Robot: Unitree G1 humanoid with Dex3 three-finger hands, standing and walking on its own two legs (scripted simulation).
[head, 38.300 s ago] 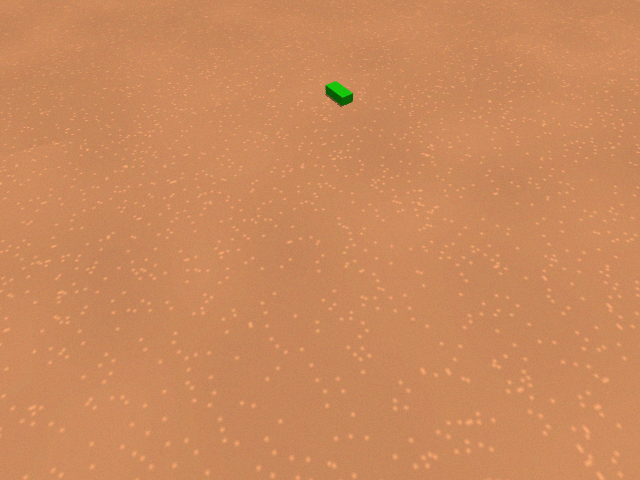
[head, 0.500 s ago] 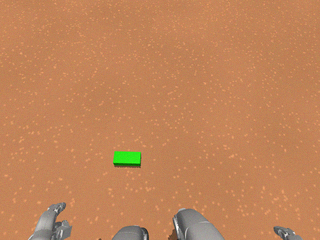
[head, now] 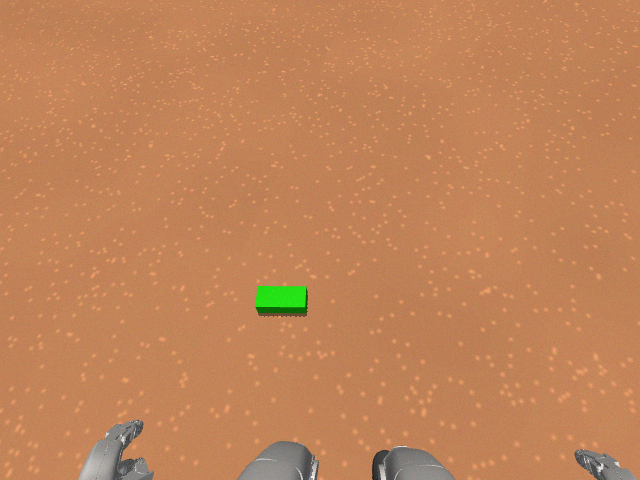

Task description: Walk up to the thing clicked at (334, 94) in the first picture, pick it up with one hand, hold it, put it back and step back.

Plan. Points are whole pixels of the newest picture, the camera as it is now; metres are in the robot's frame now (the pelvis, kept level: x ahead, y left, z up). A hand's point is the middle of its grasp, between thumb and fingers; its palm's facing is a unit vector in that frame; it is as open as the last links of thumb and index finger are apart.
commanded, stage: step back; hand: left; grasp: from above
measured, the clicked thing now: (282, 299) +0.63 +0.20 -0.74
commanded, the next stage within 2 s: none
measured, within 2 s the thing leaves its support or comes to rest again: neither
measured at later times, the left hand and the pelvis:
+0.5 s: hand out of the picture -0.08 +0.28 -0.17, palm faces -0.04 -0.92 -0.39, open 7.4 cm; pelvis -0.16 +0.00 -0.01, yaw -3 degrees
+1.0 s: hand out of the picture -0.20 +0.23 -0.15, palm faces +0.04 -0.92 -0.38, open 7.4 cm; pelvis -0.34 -0.04 -0.02, yaw +3 degrees
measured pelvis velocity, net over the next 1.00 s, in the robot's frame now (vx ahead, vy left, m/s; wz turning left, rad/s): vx -0.34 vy -0.04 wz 0.05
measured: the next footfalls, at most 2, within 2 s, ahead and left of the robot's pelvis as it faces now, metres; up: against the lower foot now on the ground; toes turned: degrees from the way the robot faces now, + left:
left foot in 0.12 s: -0.04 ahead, +0.12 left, +0.00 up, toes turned +0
right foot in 0.56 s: -0.19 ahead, -0.14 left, +0.00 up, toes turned +0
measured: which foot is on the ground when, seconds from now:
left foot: up 0.00-0.10, down 0.12-0.60, up 0.62-0.92, down 0.94-1.00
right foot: down 0.00-0.16, up 0.18-0.54, down 0.56-0.96, up 0.98-1.00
